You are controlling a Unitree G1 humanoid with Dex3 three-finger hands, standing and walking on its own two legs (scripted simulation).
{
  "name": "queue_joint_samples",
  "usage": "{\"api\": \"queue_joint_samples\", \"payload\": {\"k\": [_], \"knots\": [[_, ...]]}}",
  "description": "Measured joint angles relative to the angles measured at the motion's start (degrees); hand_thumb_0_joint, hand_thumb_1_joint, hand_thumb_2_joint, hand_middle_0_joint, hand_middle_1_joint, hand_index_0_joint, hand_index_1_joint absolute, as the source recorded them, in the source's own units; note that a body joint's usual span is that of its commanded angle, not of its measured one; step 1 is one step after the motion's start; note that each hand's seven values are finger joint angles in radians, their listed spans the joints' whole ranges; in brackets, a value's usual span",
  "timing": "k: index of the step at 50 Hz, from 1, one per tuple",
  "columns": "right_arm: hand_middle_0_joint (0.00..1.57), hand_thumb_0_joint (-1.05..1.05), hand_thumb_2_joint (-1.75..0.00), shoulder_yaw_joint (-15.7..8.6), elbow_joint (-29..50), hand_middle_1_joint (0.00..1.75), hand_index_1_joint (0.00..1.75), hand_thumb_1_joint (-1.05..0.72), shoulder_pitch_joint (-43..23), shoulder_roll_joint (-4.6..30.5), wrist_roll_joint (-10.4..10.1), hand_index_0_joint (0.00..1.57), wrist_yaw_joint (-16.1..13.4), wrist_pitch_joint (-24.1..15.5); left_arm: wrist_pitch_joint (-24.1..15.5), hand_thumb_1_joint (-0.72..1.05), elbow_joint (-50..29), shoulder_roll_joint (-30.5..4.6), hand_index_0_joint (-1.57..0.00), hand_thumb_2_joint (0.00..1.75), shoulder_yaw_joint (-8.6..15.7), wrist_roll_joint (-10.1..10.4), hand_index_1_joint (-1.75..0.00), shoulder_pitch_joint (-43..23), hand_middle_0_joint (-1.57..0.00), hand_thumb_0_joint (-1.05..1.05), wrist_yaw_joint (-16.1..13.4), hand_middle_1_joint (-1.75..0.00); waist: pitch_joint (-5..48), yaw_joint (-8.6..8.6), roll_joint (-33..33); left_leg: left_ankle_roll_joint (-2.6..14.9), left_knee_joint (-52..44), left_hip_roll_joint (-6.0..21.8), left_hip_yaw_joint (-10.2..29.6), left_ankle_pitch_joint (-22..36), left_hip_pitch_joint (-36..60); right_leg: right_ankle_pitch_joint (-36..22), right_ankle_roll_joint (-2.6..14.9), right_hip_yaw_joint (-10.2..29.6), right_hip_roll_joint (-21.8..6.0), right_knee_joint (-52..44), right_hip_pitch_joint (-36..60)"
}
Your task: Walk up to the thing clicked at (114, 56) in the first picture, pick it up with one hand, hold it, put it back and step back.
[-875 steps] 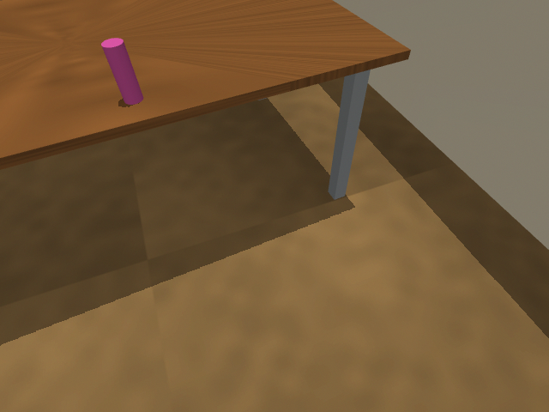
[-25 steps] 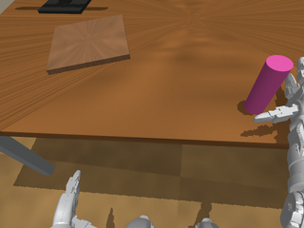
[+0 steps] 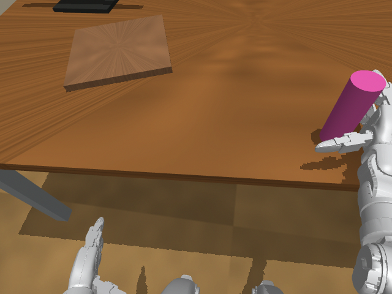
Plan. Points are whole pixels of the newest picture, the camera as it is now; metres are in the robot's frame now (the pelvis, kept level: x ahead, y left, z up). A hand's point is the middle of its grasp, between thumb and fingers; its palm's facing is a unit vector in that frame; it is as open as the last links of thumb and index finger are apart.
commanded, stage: close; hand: right
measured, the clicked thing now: (347, 112) +0.46 -0.21 +0.09
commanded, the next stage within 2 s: settle in 0.60 s
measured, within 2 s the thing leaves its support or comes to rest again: leaves its support in 0.94 s
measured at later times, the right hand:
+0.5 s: hand (345, 116) +0.46 -0.21 +0.09, palm faces +0.16 +0.99 +0.02, open 10.8 cm
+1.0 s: hand (352, 108) +0.47 -0.22 +0.11, palm faces +0.18 +0.98 +0.01, open 7.6 cm
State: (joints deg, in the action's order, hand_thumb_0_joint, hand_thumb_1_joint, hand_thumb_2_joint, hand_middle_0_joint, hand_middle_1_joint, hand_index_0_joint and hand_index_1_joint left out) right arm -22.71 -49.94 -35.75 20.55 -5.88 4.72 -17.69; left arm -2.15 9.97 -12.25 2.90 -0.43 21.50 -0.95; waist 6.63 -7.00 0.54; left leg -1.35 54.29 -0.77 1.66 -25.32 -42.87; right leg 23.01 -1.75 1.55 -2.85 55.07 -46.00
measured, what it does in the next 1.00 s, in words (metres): stands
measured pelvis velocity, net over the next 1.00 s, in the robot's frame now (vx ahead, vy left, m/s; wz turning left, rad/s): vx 0.01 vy -0.01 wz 0.00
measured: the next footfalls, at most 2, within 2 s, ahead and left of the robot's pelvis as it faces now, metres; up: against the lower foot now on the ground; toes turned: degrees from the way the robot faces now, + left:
none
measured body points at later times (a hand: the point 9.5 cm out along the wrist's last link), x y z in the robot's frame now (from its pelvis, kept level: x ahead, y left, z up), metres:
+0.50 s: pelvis +0.01 +0.00 +0.00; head +0.08 -0.02 +0.45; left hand +0.15 +0.27 -0.02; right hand +0.45 -0.26 +0.09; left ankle +0.01 +0.14 -0.68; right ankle +0.04 -0.14 -0.68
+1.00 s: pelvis +0.01 -0.01 +0.01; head +0.07 -0.03 +0.45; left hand +0.15 +0.26 -0.02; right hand +0.45 -0.27 +0.11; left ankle +0.01 +0.14 -0.68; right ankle +0.04 -0.14 -0.68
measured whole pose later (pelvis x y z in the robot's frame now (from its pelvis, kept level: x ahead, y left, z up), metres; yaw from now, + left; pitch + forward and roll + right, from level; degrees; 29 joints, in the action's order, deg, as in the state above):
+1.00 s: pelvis +0.01 -0.01 +0.01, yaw +0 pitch +13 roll +2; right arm -22.1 -51.2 -38.1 21.9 -5.7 4.9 -15.2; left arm -1.2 12.1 -13.3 2.9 -0.1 20.9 -1.3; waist 6.7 -7.1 0.4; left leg -1.8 51.1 -0.6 1.7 -24.6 -40.0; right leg 22.8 -1.3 1.4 -2.7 52.9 -43.6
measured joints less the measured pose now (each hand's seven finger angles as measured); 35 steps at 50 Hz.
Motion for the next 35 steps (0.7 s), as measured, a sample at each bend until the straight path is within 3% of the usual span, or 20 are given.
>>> {"api": "queue_joint_samples", "payload": {"k": [10, 17, 25, 31, 35], "knots": [[0.43, -0.02, -0.08, -1.1, -3.83, 0.22, 0.22, 0.41, -4.02, 2.58, 0.54, 0.42, 1.57, 0.39, -0.28, -0.54, -0.04, -1.06, -0.05, 0.06, 0.13, -0.17, -0.06, 0.02, -0.06, -0.01, 0.26, -0.05, 0.29, -1.07, 0.04, 0.09, 0.35, -0.28, -0.16, -0.09, -1.37, 0.24, -0.13, 0.21, -0.25, 0.62, -1.49], [0.6, -0.02, -0.17, -0.94, -4.04, 0.35, 0.35, 0.35, -3.94, 2.65, 0.03, 0.59, 2.46, 0.73, 0.15, -0.54, 0.59, -0.98, -0.05, 0.06, 0.24, -0.01, -0.06, 0.13, -0.06, -0.01, 0.57, -0.05, 0.65, -0.8, -0.16, 0.04, -0.19, -0.28, -0.06, -0.01, -1.08, 0.26, -0.05, 0.09, -0.27, 0.21, -1.23], [0.81, -0.01, -0.35, -0.99, -2.04, 0.56, 0.56, 0.2, -1.18, 1.16, 0.12, 0.8, 1.91, 0.87, 0.7, -0.54, -0.24, -1.08, -0.06, 0.05, 0.56, 0.22, -0.05, -0.05, -0.06, -0.01, 0.64, -0.05, 0.78, -0.54, -0.18, -0.18, -0.72, -0.15, 0.14, 0.02, -0.24, 0.35, 0.19, -0.13, -0.18, -0.17, -0.4], [0.96, -0.01, -0.53, -1.27, -2.18, 0.74, 0.74, 0.02, -1.95, 2.38, 0.39, 0.95, 1.3, -0.05, 0.88, -0.53, -1.22, -0.4, -0.06, 0.05, -0.22, 0.08, -0.05, -0.19, -0.06, -0.01, 0.42, -0.05, 0.23, -0.84, 0.41, -0.18, -0.32, -0.04, -0.06, -0.07, -0.57, 0.37, 0.18, 0.08, -0.04, 0.26, -0.86], [0.96, -0.01, -0.62, -0.53, -2.79, 0.81, 0.81, 0.03, -2.88, 2.54, 0.33, 0.95, 1.51, 0.14, 0.48, -0.52, -1.16, -0.13, -0.06, 0.04, -0.54, -0.01, -0.05, 0.35, -0.06, -0.01, 0.61, -0.05, 0.43, -0.73, 0.44, -0.25, -0.27, 0.04, -0.2, -0.03, -0.99, 0.34, 0.23, 0.23, 0.07, 0.47, -1.43]]}}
